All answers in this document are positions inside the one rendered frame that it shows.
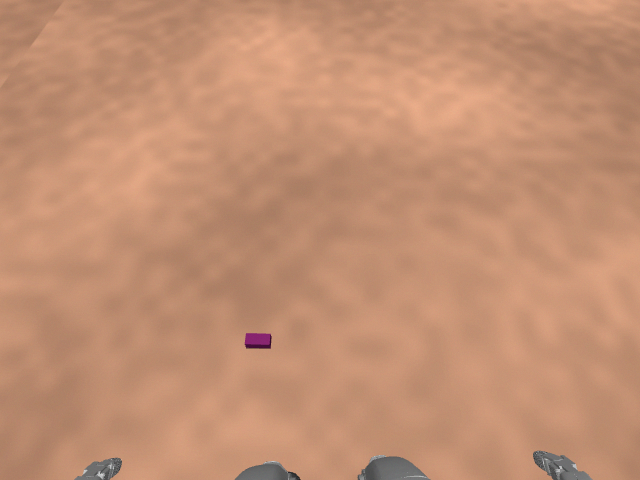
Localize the right robot hand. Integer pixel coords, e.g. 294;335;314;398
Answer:
533;451;592;480

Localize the small box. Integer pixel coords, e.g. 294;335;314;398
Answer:
245;333;272;348

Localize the left robot hand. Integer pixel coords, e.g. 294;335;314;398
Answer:
74;458;122;480

